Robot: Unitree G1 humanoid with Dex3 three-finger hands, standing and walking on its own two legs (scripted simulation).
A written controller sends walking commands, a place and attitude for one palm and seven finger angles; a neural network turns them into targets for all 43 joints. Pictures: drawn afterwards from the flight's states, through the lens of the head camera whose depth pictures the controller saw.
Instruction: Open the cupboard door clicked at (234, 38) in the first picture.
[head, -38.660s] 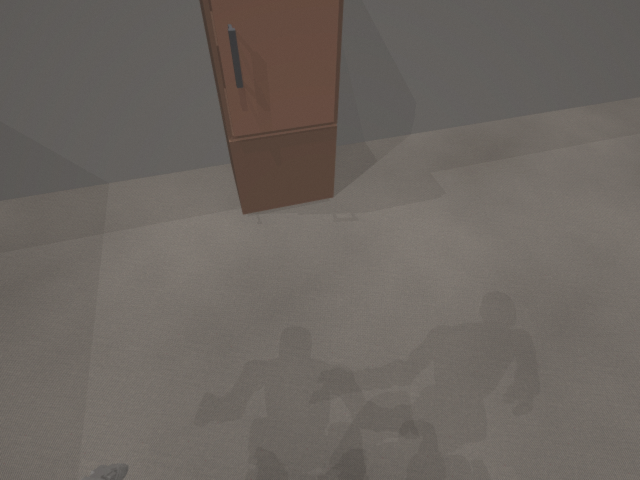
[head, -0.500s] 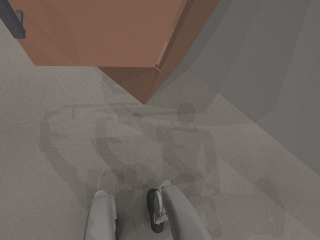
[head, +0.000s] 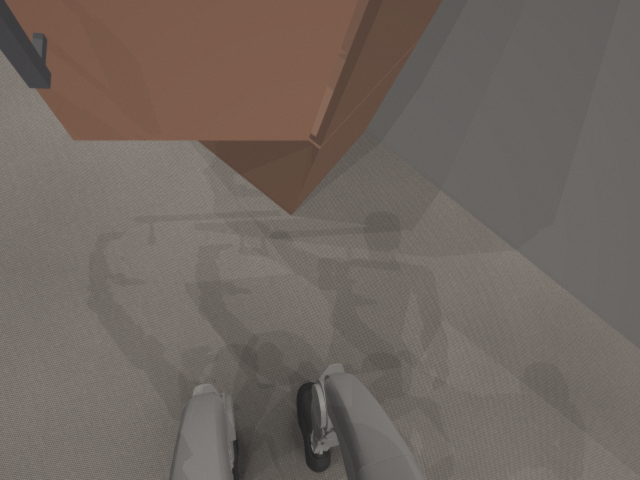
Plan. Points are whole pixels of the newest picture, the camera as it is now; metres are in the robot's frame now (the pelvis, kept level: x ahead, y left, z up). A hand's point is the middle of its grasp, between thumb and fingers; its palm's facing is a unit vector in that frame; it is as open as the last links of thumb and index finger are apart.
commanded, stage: slide the fingers in behind the handle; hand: left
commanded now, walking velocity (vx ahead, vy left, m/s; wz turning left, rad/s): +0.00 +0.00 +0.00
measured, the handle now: out of the picture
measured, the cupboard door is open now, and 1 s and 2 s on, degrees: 44 44 45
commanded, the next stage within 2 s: close the thumb around the handle in 1.58 s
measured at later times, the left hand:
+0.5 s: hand out of the picture +0.53 +0.31 +0.06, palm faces +0.02 -1.00 -0.01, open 14.0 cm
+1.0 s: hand out of the picture +0.53 +0.27 +0.07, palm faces +0.01 -1.00 -0.01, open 14.0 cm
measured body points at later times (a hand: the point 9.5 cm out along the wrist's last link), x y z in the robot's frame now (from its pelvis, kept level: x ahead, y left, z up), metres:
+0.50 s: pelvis -0.01 +0.00 +0.00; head +0.19 +0.07 +0.40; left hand +0.52 +0.36 +0.07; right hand -0.02 -0.26 -0.09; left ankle -0.01 +0.09 -0.63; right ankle +0.03 -0.13 -0.63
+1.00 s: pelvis +0.00 +0.00 +0.01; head +0.18 +0.06 +0.41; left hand +0.52 +0.32 +0.07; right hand -0.01 -0.26 -0.08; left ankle -0.01 +0.09 -0.63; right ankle +0.03 -0.13 -0.63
